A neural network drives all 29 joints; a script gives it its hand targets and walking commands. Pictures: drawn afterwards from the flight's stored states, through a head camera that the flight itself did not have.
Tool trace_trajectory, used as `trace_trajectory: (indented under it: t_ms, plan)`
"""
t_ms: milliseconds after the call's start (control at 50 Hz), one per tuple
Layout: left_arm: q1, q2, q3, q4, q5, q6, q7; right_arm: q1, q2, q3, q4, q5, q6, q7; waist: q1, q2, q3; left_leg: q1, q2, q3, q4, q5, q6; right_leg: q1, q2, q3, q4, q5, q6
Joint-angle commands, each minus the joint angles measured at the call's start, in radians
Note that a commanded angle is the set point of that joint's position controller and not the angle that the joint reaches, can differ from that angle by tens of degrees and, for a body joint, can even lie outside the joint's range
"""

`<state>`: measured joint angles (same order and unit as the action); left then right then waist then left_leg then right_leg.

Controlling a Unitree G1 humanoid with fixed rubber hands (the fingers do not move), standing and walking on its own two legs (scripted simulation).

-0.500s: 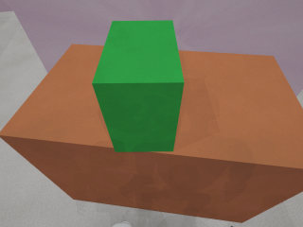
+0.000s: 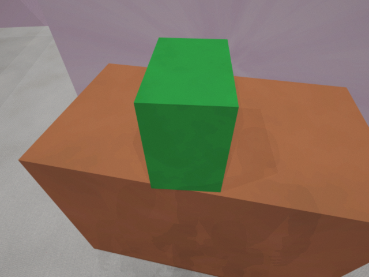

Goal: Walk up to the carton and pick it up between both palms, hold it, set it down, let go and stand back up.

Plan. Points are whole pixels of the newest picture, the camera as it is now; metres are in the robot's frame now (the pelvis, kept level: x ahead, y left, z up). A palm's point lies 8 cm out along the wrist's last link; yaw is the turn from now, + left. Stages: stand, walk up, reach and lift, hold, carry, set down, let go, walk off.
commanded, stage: walk up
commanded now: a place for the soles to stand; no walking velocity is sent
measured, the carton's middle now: (189, 113) +0.49 +0.00 +0.11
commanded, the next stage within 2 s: reach and lift in 1.80 s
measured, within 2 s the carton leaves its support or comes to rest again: neither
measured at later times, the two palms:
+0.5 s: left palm out of the picture +0.02 +0.28 -0.13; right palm out of the picture +0.06 -0.24 -0.11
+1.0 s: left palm out of the picture +0.03 +0.29 -0.13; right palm out of the picture +0.07 -0.25 -0.12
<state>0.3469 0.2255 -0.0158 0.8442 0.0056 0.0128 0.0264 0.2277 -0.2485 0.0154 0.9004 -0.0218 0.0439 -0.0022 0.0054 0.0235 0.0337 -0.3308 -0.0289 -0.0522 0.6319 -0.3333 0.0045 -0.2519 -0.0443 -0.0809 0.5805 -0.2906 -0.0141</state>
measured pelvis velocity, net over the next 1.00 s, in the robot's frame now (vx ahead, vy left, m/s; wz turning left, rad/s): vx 0.02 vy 0.02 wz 0.05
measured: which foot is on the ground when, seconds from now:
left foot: down 0.00-1.00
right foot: down 0.00-1.00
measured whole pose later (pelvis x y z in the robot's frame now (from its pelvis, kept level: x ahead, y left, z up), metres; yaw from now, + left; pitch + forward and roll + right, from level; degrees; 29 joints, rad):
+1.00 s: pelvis +0.02 +0.02 +0.01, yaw +3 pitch -1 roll -1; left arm 0.30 0.29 -0.03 0.94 0.02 0.01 0.01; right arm 0.26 -0.29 0.05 0.97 -0.02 0.01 0.00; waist 0.01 -0.01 0.04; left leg -0.27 -0.04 -0.08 0.54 -0.24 0.02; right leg -0.19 -0.07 -0.12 0.49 -0.27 0.02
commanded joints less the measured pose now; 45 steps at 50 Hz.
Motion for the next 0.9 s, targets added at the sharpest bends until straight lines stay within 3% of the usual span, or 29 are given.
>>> trace_trajectory:
  t_ms: [0, 20, 40, 80, 120, 160, 200, 240, 280, 300, 340, 400, 420, 440, 500, 520, 560, 600, 640, 660, 700, 720, 740, 780, 800, 820, 840, 880]
  plan:
    - [-0.056, 0.169, 0.032, -0.050, -0.004, -0.023, -0.003, 0.047, -0.097, -0.022, -0.009, -0.007, -0.039, 0.003, -0.024, -0.147, 0.120, 0.042, 0.040, -0.033, -0.103, 0.105, 0.012, -0.133, -0.188, 0.208, -0.331, -0.248, -0.071]
    - [-0.034, 0.167, 0.029, -0.040, 0.002, -0.029, -0.011, 0.025, -0.101, -0.018, -0.015, -0.008, -0.049, 0.002, -0.016, -0.101, 0.047, 0.083, 0.040, -0.035, -0.113, 0.162, 0.017, -0.070, -0.171, 0.185, -0.287, -0.125, -0.065]
    - [-0.022, 0.171, 0.027, -0.028, -0.002, -0.032, -0.019, 0.025, -0.104, -0.016, -0.017, -0.011, -0.057, -0.003, -0.010, -0.125, 0.005, 0.105, 0.069, -0.070, -0.137, 0.232, 0.022, -0.011, -0.171, 0.156, -0.245, 0.009, -0.060]
    - [0.007, 0.143, 0.020, -0.021, -0.004, -0.036, -0.028, 0.009, -0.115, -0.009, -0.026, -0.002, -0.066, -0.007, 0.010, -0.077, -0.100, 0.136, 0.089, -0.101, -0.149, 0.281, 0.030, 0.055, -0.146, 0.137, -0.209, 0.096, -0.056]
    - [-0.017, 0.150, 0.017, -0.018, -0.007, -0.031, -0.022, -0.013, -0.127, -0.010, -0.014, 0.006, -0.061, -0.005, 0.013, -0.056, -0.071, 0.098, 0.091, -0.107, -0.141, 0.283, 0.034, 0.066, -0.131, 0.108, -0.214, 0.076, -0.051]
    - [-0.033, 0.173, 0.016, -0.011, -0.004, -0.023, -0.020, 0.008, -0.133, -0.007, 0.001, 0.014, -0.052, -0.008, 0.001, -0.092, -0.036, 0.100, 0.095, -0.114, -0.155, 0.286, 0.033, 0.034, -0.130, 0.093, -0.205, 0.068, -0.052]
    - [-0.033, 0.159, 0.020, -0.003, 0.002, -0.014, -0.017, 0.032, -0.132, -0.006, 0.014, 0.016, -0.047, -0.008, -0.003, -0.027, -0.002, 0.043, 0.100, -0.120, -0.189, 0.228, 0.039, 0.052, -0.120, 0.080, -0.181, 0.034, -0.048]
    - [-0.026, 0.154, 0.011, 0.001, -0.001, -0.007, -0.018, 0.019, -0.144, -0.003, 0.022, 0.020, -0.041, -0.010, 0.011, 0.035, 0.051, 0.007, 0.105, -0.135, -0.245, 0.102, 0.047, 0.010, -0.100, 0.074, -0.190, -0.053, -0.042]
    - [-0.013, 0.153, 0.011, 0.014, -0.002, -0.004, -0.019, 0.015, -0.149, -0.005, 0.029, 0.026, -0.038, -0.009, 0.011, 0.035, 0.066, -0.098, 0.124, -0.195, -0.316, -0.095, 0.053, 0.069, -0.060, 0.055, -0.168, -0.115, -0.028]
    - [-0.010, 0.163, 0.009, 0.017, 0.002, -0.003, -0.020, 0.004, -0.161, -0.005, 0.027, 0.031, -0.036, -0.011, 0.013, 0.052, 0.079, -0.111, 0.120, -0.187, -0.342, -0.136, 0.049, 0.052, -0.061, 0.059, -0.165, -0.121, -0.035]
    - [0.012, 0.150, 0.002, 0.026, -0.002, -0.011, -0.016, -0.018, -0.168, -0.004, 0.021, 0.028, -0.037, -0.011, 0.023, 0.053, 0.064, -0.104, 0.122, -0.207, -0.331, -0.127, 0.056, 0.060, -0.062, 0.070, -0.173, -0.116, -0.040]
    - [-0.003, 0.175, 0.006, 0.033, 0.001, -0.026, -0.013, 0.009, -0.157, -0.003, 0.027, 0.025, -0.045, -0.008, 0.004, 0.013, 0.007, -0.007, 0.106, -0.178, -0.283, 0.033, 0.046, 0.047, -0.079, 0.075, -0.186, -0.047, -0.044]
    - [-0.009, 0.179, 0.005, 0.035, 0.004, -0.027, -0.012, 0.005, -0.155, -0.004, 0.031, 0.023, -0.046, -0.008, 0.002, 0.060, -0.004, 0.005, 0.103, -0.168, -0.280, 0.033, 0.044, 0.047, -0.079, 0.069, -0.183, -0.045, -0.043]
    - [-0.004, 0.173, 0.002, 0.036, 0.009, -0.029, -0.012, 0.016, -0.145, -0.001, 0.031, 0.030, -0.047, -0.005, -0.003, 0.033, -0.035, -0.006, 0.114, -0.184, -0.278, 0.043, 0.049, 0.088, -0.070, 0.064, -0.180, -0.031, -0.038]
    - [-0.018, 0.169, -0.002, 0.036, 0.004, -0.029, -0.011, 0.009, -0.152, 0.001, 0.027, 0.029, -0.046, -0.008, -0.001, 0.044, -0.040, 0.013, 0.100, -0.165, -0.258, 0.116, 0.046, 0.077, -0.078, 0.066, -0.176, -0.005, -0.038]
    - [-0.022, 0.168, -0.002, 0.038, 0.007, -0.026, -0.012, 0.011, -0.154, -0.001, 0.033, 0.025, -0.044, -0.010, -0.006, 0.002, -0.030, 0.013, 0.106, -0.169, -0.253, 0.122, 0.052, 0.079, -0.080, 0.066, -0.183, -0.017, -0.034]
    - [-0.012, 0.172, -0.003, 0.046, 0.005, -0.025, -0.012, -0.017, -0.164, -0.001, 0.022, 0.023, -0.039, -0.009, 0.007, 0.017, 0.001, 0.014, 0.095, -0.152, -0.242, 0.125, 0.042, 0.044, -0.087, 0.071, -0.197, -0.018, -0.035]
    - [-0.011, 0.181, -0.004, 0.051, 0.005, -0.025, -0.010, 0.010, -0.158, 0.001, 0.031, 0.021, -0.040, -0.009, 0.004, -0.030, 0.006, 0.010, 0.091, -0.146, -0.229, 0.186, 0.046, 0.063, -0.096, 0.082, -0.202, 0.014, -0.037]
    - [-0.005, 0.184, 0.004, 0.056, 0.005, -0.024, -0.012, 0.007, -0.162, 0.000, 0.026, 0.016, -0.041, -0.011, 0.003, -0.019, 0.028, 0.011, 0.088, -0.139, -0.228, 0.152, 0.041, 0.035, -0.107, 0.079, -0.210, -0.012, -0.039]
    - [0.014, 0.175, 0.001, 0.064, 0.005, -0.024, -0.015, 0.009, -0.160, -0.001, 0.032, 0.014, -0.041, -0.010, 0.004, -0.051, 0.023, 0.028, 0.089, -0.146, -0.207, 0.147, 0.043, 0.042, -0.110, 0.081, -0.220, -0.011, -0.041]
    - [-0.015, 0.195, 0.007, 0.056, 0.006, -0.021, -0.014, 0.035, -0.151, -0.003, 0.037, 0.015, -0.042, -0.010, -0.013, -0.033, -0.015, 0.034, 0.080, -0.136, -0.214, 0.121, 0.038, 0.055, -0.123, 0.078, -0.213, -0.028, -0.048]
    - [0.006, 0.197, 0.009, 0.056, 0.008, -0.022, -0.012, 0.038, -0.163, -0.002, 0.042, 0.009, -0.040, -0.005, -0.003, -0.059, -0.026, 0.035, 0.076, -0.121, -0.185, 0.098, 0.034, 0.063, -0.134, 0.103, -0.227, -0.055, -0.058]
    - [0.009, 0.204, 0.008, 0.059, 0.015, -0.024, -0.011, 0.008, -0.161, 0.000, 0.036, 0.004, -0.037, -0.005, 0.009, -0.028, -0.001, 0.038, 0.073, -0.106, -0.166, 0.124, 0.026, 0.041, -0.159, 0.120, -0.241, -0.046, -0.062]
    - [-0.009, 0.219, 0.017, 0.050, 0.008, -0.020, -0.004, 0.028, -0.148, -0.001, 0.032, 0.004, -0.032, -0.003, -0.004, -0.045, 0.034, -0.014, 0.052, -0.089, -0.156, 0.074, 0.020, 0.022, -0.168, 0.138, -0.275, -0.139, -0.068]
    - [-0.006, 0.240, 0.021, 0.058, 0.009, -0.016, -0.002, 0.036, -0.148, 0.002, 0.034, 0.004, -0.032, -0.001, -0.004, -0.081, 0.058, -0.026, 0.052, -0.088, -0.146, 0.037, 0.015, 0.011, -0.187, 0.156, -0.297, -0.183, -0.084]
    - [-0.001, 0.231, 0.022, 0.052, 0.017, -0.016, 0.000, 0.027, -0.152, -0.002, 0.031, -0.002, -0.032, -0.001, 0.004, -0.079, 0.064, -0.012, 0.050, -0.084, -0.127, 0.073, 0.018, 0.006, -0.208, 0.168, -0.300, -0.150, -0.090]
    - [-0.014, 0.219, 0.023, 0.051, 0.017, -0.016, -0.001, 0.027, -0.146, 0.001, 0.030, -0.003, -0.035, 0.000, -0.008, -0.055, 0.044, -0.020, 0.048, -0.079, -0.129, 0.111, 0.014, 0.043, -0.201, 0.145, -0.275, -0.067, -0.087]
    - [-0.016, 0.203, 0.016, 0.048, 0.013, -0.017, -0.006, 0.043, -0.143, 0.006, 0.038, -0.001, -0.041, -0.003, -0.006, -0.102, 0.014, 0.011, 0.059, -0.085, -0.145, 0.128, 0.021, 0.063, -0.184, 0.121, -0.253, 0.008, -0.088]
